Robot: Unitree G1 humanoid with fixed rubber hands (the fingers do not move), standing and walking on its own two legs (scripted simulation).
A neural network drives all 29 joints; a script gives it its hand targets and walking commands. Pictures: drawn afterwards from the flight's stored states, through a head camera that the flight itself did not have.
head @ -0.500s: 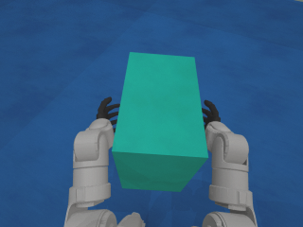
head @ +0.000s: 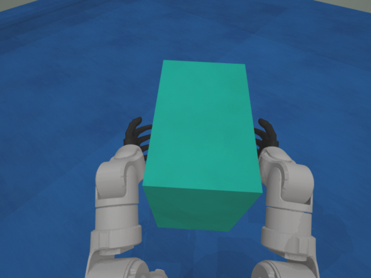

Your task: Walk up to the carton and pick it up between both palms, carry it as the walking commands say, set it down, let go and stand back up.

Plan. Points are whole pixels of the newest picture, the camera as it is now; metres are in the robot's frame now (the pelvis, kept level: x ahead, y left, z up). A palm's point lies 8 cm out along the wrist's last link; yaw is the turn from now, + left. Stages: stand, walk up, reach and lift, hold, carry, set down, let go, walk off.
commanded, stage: carry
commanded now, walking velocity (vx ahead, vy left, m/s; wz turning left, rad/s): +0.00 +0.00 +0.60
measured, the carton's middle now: (198, 151) +0.38 +0.00 +0.06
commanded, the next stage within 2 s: none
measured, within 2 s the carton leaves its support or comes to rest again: neither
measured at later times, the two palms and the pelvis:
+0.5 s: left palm (30, 166) +0.30 +0.33 +0.10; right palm (162, 138) +0.38 +0.07 +0.11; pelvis +0.01 +0.12 +0.00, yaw +16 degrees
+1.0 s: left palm out of the picture +0.23 +0.50 +0.11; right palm (71, 140) +0.36 +0.26 +0.11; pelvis +0.00 +0.22 +0.01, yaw +30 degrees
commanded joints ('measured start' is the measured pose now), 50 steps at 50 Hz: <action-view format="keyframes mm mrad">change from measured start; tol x32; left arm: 1 -669 -739 -639 -165 -204 -9 -53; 50 -700 -698 -614 -209 -200 -27 -54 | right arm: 1 -634 783 561 41 200 -39 54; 50 -709 768 624 -40 215 -53 46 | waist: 1 -25 316 -573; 11 3 -274 -657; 23 -16 -268 -512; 26 -37 331 -560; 36 0 185 -744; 39 3 -310 -649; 50 -6 -215 -471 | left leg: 1 641 194 -460 -181 1326 221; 9 167 25 -183 -80 695 99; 12 -286 -20 110 416 -318 10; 23 18 -49 218 -102 -34 22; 26 571 183 -425 -219 1351 180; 28 766 163 -474 -145 1475 230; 36 342 66 -281 -106 847 148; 39 -336 -91 99 346 -322 13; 50 -49 -10 207 -12 -69 17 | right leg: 1 -281 213 173 345 -338 51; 7 74 243 169 -165 -40 -35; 12 671 -312 377 -246 1207 -311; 24 307 -68 -55 108 738 -50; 26 -221 205 19 400 -205 69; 28 -375 258 146 290 -359 52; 36 313 171 202 -377 207 -37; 39 819 -278 438 -241 1373 -270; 50 411 -120 -28 -103 750 -132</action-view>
